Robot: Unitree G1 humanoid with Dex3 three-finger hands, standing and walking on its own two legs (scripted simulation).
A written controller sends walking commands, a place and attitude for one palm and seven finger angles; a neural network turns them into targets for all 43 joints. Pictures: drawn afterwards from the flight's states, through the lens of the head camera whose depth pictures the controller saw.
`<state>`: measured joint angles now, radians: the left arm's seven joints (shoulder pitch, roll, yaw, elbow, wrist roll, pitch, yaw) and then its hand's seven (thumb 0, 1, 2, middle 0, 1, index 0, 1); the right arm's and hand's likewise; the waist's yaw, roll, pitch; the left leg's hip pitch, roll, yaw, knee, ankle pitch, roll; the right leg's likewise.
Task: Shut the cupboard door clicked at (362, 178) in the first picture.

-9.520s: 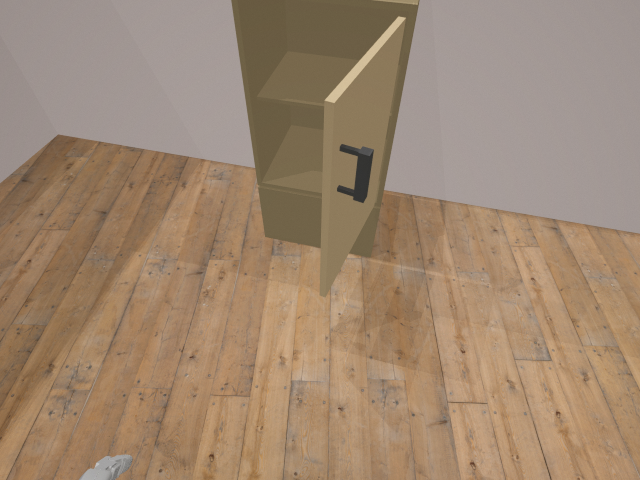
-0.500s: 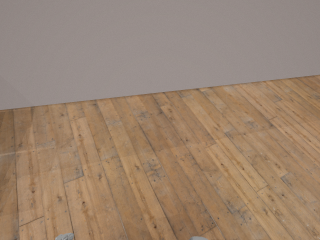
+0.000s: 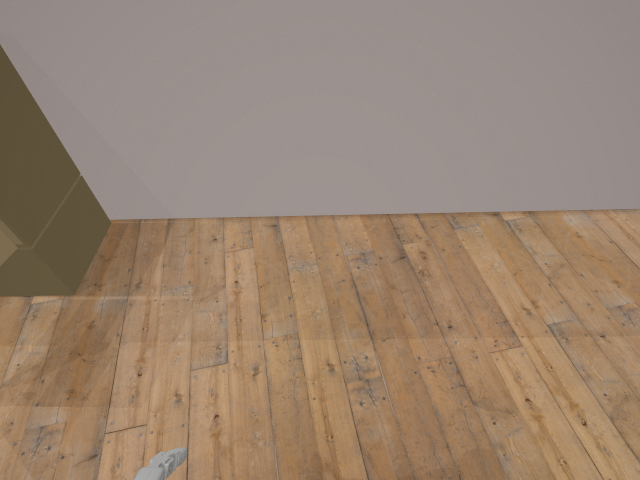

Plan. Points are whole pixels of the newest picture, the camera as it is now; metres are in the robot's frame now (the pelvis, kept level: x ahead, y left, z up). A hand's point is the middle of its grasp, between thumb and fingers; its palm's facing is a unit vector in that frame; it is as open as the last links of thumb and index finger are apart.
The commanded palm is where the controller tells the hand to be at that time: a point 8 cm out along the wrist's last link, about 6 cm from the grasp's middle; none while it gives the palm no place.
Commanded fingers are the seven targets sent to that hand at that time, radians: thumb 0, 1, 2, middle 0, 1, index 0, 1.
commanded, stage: walk to a spot facing it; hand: left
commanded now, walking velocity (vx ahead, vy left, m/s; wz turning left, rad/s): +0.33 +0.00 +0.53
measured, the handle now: out of the picture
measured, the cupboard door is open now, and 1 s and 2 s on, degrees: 79 79 79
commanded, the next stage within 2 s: turn to face it in 1.12 s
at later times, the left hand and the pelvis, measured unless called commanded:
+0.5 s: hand out of the picture +0.01 +0.17 -0.17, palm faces +0.40 -0.90 -0.19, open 7.4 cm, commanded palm none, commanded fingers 0.00 0.90 0.90 -0.20 -0.30 -0.20 -0.30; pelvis +0.20 +0.07 -0.02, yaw +15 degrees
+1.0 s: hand (161, 279) +0.53 +0.34 -0.16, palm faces +0.22 -0.96 -0.19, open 7.4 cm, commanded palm none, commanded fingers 0.00 0.90 0.90 -0.20 -0.30 -0.20 -0.30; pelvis +0.42 +0.13 -0.02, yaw +16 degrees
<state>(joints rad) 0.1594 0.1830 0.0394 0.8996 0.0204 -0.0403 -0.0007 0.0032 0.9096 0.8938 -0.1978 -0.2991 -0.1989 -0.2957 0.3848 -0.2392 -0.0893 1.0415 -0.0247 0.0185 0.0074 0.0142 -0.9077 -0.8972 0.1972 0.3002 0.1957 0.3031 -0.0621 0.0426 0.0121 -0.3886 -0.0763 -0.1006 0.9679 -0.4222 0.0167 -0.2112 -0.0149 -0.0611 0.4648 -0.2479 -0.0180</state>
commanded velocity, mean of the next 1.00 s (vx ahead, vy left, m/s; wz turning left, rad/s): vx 0.37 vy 0.00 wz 0.17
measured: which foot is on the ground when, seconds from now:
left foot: up 0.00-0.42, down 0.44-1.00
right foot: down 0.00-0.42, up 0.44-1.00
